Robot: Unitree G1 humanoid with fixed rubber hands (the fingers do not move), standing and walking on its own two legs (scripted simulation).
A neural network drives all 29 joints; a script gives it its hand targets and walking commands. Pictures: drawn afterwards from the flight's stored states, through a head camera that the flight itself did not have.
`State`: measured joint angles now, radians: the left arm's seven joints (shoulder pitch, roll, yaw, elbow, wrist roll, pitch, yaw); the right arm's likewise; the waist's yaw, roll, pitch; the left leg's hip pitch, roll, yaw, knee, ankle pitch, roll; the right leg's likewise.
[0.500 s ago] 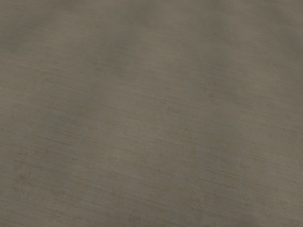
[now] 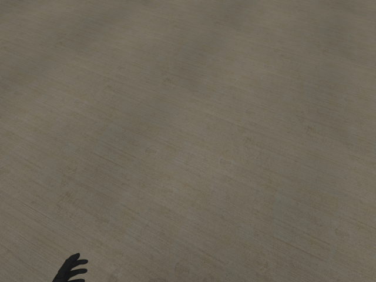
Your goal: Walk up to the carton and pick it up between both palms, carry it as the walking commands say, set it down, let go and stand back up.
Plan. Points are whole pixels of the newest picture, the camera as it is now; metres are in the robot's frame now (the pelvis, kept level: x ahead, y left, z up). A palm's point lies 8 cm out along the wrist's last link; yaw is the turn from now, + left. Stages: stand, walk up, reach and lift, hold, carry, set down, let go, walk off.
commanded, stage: walk up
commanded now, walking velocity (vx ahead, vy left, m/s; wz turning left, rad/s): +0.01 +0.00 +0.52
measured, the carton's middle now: out of the picture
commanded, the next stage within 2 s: none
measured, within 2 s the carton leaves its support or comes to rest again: neither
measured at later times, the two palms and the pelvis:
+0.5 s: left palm out of the picture +0.00 +0.20 -0.10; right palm (306, 276) +0.16 -0.30 -0.14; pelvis +0.02 -0.07 +0.00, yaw +15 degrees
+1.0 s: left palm out of the picture -0.01 +0.27 -0.13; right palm (263, 243) +0.23 -0.20 -0.11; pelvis +0.02 -0.01 +0.00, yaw +29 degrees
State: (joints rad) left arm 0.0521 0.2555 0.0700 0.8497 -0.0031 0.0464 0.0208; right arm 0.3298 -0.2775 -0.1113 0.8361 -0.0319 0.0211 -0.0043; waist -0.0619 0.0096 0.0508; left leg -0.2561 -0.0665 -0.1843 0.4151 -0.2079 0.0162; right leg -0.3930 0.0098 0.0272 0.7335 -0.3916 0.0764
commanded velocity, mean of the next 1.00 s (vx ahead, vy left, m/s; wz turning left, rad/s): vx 0.00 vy -0.01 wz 0.50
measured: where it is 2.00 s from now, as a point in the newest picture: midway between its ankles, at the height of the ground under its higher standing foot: outside the picture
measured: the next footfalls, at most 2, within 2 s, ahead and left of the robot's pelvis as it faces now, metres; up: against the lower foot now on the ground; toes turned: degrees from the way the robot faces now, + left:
right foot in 0.08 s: +0.05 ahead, -0.13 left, +0.00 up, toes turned +3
left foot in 0.76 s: +0.02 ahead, +0.09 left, +0.00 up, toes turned +28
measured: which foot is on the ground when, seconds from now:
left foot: down 0.00-0.06, up 0.08-0.74, down 0.76-1.00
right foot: up 0.00-0.06, down 0.08-0.74, up 0.76-1.00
